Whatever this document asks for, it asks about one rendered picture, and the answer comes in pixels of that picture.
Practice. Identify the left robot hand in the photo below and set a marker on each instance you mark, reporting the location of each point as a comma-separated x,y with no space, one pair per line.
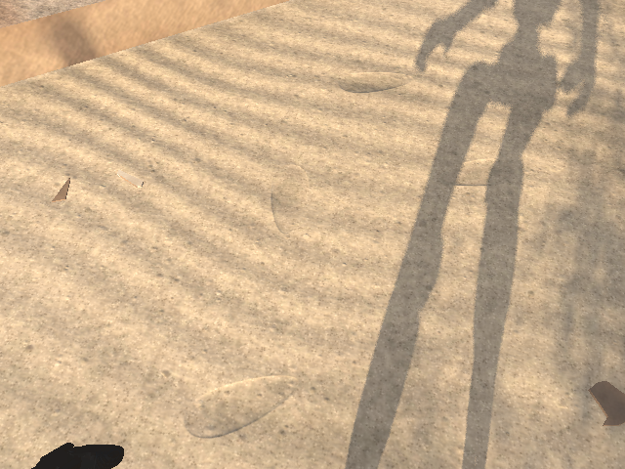
86,457

